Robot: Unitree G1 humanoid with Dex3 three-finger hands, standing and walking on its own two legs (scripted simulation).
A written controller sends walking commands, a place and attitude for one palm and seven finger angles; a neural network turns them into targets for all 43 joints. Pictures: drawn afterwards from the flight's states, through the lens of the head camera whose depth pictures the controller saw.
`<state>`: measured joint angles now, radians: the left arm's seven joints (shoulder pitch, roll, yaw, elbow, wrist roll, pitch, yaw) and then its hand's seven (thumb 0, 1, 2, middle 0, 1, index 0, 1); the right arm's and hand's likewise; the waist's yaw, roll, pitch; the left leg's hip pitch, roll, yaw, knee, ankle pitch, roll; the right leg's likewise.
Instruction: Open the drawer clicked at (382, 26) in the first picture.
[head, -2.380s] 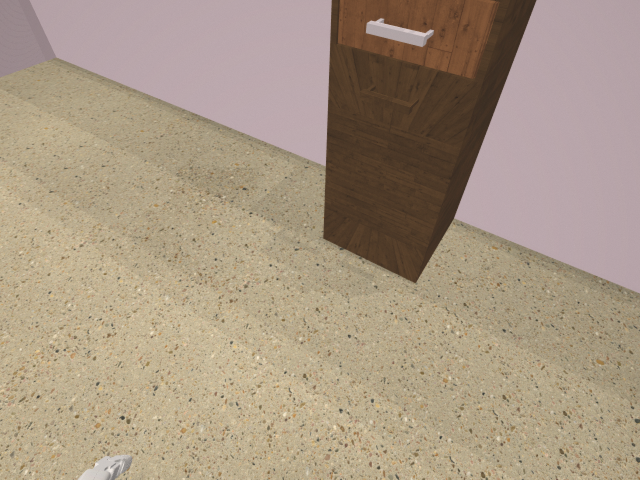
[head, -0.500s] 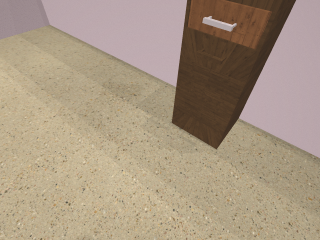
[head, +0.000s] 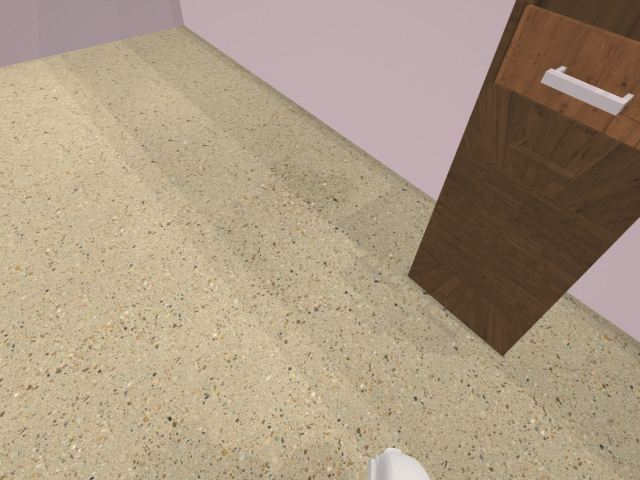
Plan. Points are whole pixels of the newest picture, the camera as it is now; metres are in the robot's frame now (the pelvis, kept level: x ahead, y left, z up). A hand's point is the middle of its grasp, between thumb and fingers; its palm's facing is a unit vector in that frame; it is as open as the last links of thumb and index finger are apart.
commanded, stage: turn to face it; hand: left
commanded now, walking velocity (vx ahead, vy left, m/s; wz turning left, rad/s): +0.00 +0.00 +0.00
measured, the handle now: (587, 87) +0.79 -0.48 +0.13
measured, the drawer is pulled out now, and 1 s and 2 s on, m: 0.00 0.00 0.00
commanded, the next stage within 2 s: take the last steps up to it in 1.46 s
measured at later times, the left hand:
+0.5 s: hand (226, 447) +0.20 +0.14 -0.17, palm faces -0.08 -0.97 -0.24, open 7.3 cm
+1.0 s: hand (223, 366) +0.32 +0.17 -0.17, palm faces -0.41 -0.88 -0.24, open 7.4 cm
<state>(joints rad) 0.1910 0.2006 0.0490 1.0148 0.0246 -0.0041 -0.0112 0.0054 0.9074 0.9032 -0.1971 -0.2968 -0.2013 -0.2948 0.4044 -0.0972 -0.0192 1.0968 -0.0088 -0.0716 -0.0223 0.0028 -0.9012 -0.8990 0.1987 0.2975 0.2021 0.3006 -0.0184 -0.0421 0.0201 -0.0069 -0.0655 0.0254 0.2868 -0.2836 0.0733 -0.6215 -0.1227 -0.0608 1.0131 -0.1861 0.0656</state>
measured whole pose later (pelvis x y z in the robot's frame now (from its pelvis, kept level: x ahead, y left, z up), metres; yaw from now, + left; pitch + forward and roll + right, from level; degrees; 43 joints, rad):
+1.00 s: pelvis +0.16 +0.00 +0.00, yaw -29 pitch +0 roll -1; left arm 0.20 0.28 0.10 0.95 0.02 0.09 -0.03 0.01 0.91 0.90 -0.20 -0.30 -0.20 -0.29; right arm 0.22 -0.17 -0.03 0.93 -0.02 0.01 -0.03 0.00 -0.90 -0.90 0.20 0.30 0.20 0.30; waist 0.02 -0.03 0.07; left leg -0.15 0.10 0.20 0.47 -0.30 0.00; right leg -0.46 -0.05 -0.02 1.01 -0.41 0.08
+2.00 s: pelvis +0.19 -0.07 +0.00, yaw -49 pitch +0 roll +0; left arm 0.24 0.21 0.06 1.06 0.03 0.03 -0.03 0.01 0.91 0.90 -0.20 -0.30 -0.20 -0.29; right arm 0.43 -0.13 -0.03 1.09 -0.03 -0.03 -0.03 0.00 -0.90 -0.90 0.20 0.30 0.20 0.30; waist -0.05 -0.03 0.01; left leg -0.08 0.06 0.15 0.33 -0.25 -0.01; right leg -0.41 -0.08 -0.06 0.77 -0.33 0.02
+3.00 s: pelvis +0.22 -0.26 -0.02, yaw -48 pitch -2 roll +2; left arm 0.22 0.20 0.05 0.98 0.03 0.02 0.04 0.00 0.91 0.90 -0.20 -0.30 -0.20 -0.29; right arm 0.12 -0.20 -0.07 1.01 -0.02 0.07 -0.01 0.00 -0.91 -0.90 0.20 0.30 0.20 0.30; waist 0.02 0.03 0.04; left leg -0.44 0.07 0.07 0.69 -0.32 -0.02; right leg -0.29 -0.06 -0.04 0.69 -0.38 0.00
